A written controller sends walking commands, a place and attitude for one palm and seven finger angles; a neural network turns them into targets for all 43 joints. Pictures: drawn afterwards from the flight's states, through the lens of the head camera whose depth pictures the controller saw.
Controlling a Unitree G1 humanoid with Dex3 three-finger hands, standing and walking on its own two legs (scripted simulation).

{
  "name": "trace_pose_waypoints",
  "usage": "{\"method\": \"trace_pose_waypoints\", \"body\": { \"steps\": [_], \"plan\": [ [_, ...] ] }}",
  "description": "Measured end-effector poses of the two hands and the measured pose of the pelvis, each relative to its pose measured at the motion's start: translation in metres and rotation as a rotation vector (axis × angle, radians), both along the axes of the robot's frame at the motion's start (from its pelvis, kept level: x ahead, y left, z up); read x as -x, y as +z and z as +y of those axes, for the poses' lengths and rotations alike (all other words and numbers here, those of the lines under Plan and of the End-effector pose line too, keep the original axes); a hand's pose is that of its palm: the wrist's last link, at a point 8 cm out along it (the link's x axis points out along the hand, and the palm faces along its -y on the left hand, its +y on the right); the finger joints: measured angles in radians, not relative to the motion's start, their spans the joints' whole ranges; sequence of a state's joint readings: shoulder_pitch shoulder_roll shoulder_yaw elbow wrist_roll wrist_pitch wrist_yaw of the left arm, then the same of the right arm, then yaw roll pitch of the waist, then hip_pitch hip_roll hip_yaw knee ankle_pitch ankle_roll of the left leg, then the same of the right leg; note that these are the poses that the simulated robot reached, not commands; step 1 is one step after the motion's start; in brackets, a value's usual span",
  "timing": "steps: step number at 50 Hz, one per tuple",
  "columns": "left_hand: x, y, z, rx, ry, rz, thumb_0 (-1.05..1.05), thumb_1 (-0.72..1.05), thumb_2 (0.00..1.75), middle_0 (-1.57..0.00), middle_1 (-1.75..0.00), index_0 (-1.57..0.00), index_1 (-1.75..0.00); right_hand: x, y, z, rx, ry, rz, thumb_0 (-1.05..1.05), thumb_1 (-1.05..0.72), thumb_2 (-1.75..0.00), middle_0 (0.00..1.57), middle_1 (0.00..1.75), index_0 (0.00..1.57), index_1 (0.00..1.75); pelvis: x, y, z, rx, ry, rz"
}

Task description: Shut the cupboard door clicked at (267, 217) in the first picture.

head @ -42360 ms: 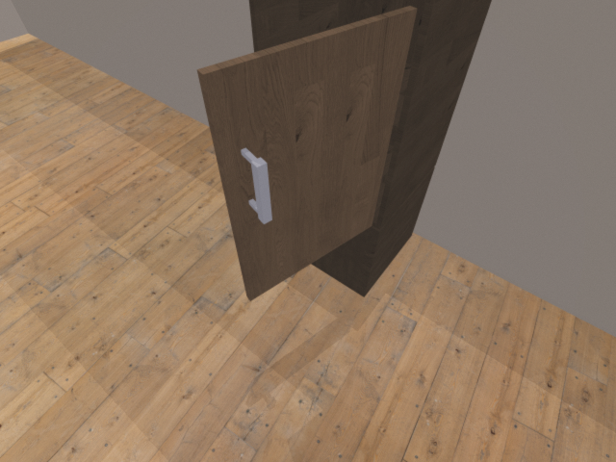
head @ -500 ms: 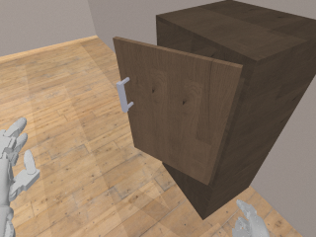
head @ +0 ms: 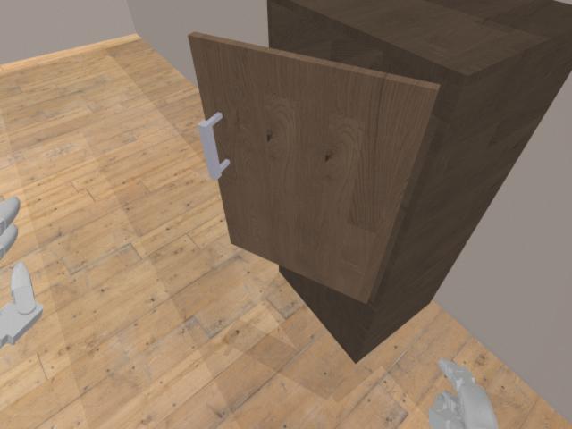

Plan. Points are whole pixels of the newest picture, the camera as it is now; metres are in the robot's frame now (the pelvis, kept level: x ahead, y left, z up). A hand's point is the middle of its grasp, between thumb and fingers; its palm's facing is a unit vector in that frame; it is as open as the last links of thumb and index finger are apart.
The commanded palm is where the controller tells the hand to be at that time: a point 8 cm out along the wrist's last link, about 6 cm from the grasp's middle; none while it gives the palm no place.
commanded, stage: step back with the hand held close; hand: left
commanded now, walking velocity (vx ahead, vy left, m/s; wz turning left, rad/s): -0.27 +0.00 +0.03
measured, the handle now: (216, 146) +0.63 +0.19 +0.04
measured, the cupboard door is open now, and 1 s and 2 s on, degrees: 26 26 26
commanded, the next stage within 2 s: stop stepping back and stand still in 0.94 s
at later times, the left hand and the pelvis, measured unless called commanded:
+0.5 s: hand out of the picture +0.11 +0.27 +0.17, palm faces +0.48 -0.77 -0.42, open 7.4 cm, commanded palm +0.05 +0.30 +0.18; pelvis -0.08 +0.00 -0.01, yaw +2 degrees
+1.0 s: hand out of the picture +0.03 +0.30 +0.17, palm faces +0.50 -0.75 -0.44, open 7.4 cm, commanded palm -0.05 +0.32 +0.18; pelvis -0.17 +0.01 -0.01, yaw +4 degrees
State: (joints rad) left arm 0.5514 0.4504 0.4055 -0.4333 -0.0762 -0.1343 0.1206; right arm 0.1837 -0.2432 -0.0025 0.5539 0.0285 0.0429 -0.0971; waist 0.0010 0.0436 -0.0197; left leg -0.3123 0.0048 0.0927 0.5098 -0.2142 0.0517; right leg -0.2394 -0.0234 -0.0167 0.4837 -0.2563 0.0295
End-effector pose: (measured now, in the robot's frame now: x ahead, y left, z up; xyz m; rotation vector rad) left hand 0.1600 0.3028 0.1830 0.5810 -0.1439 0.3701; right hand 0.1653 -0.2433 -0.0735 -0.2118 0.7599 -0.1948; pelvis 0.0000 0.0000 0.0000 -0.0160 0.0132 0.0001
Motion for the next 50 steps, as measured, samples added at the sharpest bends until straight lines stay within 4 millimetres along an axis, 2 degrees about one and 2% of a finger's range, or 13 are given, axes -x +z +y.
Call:
{"method": "trace_pose_waypoints", "body": {
  "steps": [11, 17, 23, 28, 34, 41, 45, 50],
  "plan": [
    [0.051, -0.004, 0.010, -0.022, 0.033, -0.098, 0.01, 0.88, 0.90, -0.21, -0.30, -0.21, -0.30, 0.043, -0.004, 0.012, 0.019, 0.054, -0.020, 0.01, -0.90, -0.90, 0.20, 0.30, 0.21, 0.30, 0.041, -0.010, 0.002, 0.017, 0.022, -0.016],
    [0.077, -0.006, 0.004, -0.009, 0.053, -0.153, 0.02, 0.88, 0.90, -0.21, -0.30, -0.21, -0.30, 0.065, -0.012, 0.011, 0.024, 0.087, -0.008, 0.01, -0.90, -0.90, 0.20, 0.30, 0.21, 0.30, 0.060, -0.015, -0.004, 0.021, 0.035, -0.027],
    [0.089, -0.003, -0.003, 0.008, 0.020, -0.205, 0.01, 0.88, 0.90, -0.21, -0.30, -0.21, -0.30, 0.090, -0.011, 0.006, 0.048, 0.086, 0.020, 0.01, -0.90, -0.90, 0.20, 0.30, 0.21, 0.30, 0.076, -0.013, -0.004, 0.017, 0.032, -0.021],
    [0.093, 0.000, 0.002, -0.036, -0.019, -0.208, 0.01, 0.88, 0.90, -0.21, -0.30, -0.21, -0.30, 0.108, -0.009, 0.005, 0.062, 0.057, 0.016, 0.01, -0.90, -0.90, 0.20, 0.30, 0.21, 0.30, 0.091, -0.014, -0.001, 0.039, 0.044, -0.021],
    [0.123, 0.006, 0.008, -0.124, -0.009, -0.206, 0.01, 0.88, 0.90, -0.22, -0.30, -0.21, -0.30, 0.117, -0.015, 0.005, 0.053, 0.086, -0.001, 0.01, -0.90, -0.90, 0.20, 0.30, 0.21, 0.30, 0.108, -0.021, -0.008, 0.051, 0.091, 0.000],
    [0.165, -0.002, 0.002, -0.031, 0.043, -0.165, 0.01, 0.88, 0.90, -0.21, -0.30, -0.21, -0.30, 0.126, -0.011, 0.014, 0.040, 0.130, 0.024, 0.01, -0.90, -0.90, 0.20, 0.30, 0.21, 0.30, 0.129, -0.012, -0.005, 0.011, 0.075, -0.008],
    [0.171, -0.002, 0.012, -0.005, 0.040, -0.210, 0.01, 0.88, 0.90, -0.22, -0.30, -0.21, -0.30, 0.132, -0.004, 0.024, 0.072, 0.131, 0.007, 0.01, -0.90, -0.90, 0.20, 0.30, 0.21, 0.30, 0.140, -0.012, 0.006, 0.017, 0.080, 0.008],
    [0.176, -0.001, 0.031, -0.024, 0.025, -0.205, 0.01, 0.88, 0.90, -0.21, -0.30, -0.21, -0.30, 0.145, 0.008, 0.039, 0.053, 0.111, -0.059, 0.01, -0.90, -0.90, 0.20, 0.30, 0.21, 0.30, 0.168, -0.010, 0.012, 0.042, 0.065, 0.003]
  ]
}}
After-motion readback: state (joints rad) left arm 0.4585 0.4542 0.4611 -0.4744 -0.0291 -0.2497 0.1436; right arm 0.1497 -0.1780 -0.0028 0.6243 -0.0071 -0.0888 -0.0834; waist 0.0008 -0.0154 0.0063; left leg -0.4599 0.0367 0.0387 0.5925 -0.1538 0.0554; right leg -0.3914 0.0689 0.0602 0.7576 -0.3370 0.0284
